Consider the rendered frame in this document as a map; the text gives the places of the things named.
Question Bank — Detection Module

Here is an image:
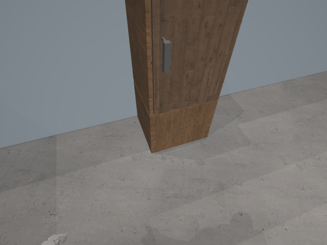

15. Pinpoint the left robot hand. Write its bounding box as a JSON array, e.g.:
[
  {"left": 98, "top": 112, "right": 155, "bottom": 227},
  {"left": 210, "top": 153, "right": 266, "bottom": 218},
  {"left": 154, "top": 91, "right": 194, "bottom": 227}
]
[{"left": 41, "top": 234, "right": 67, "bottom": 245}]

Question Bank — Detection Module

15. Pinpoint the handle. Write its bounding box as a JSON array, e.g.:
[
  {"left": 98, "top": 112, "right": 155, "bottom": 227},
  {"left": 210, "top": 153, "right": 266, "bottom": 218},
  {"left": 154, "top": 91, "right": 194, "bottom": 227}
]
[{"left": 161, "top": 37, "right": 171, "bottom": 74}]

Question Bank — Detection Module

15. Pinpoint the cupboard door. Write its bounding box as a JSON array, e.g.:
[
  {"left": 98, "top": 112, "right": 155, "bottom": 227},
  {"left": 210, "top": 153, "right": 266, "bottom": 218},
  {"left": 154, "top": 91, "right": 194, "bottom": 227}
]
[{"left": 151, "top": 0, "right": 247, "bottom": 115}]

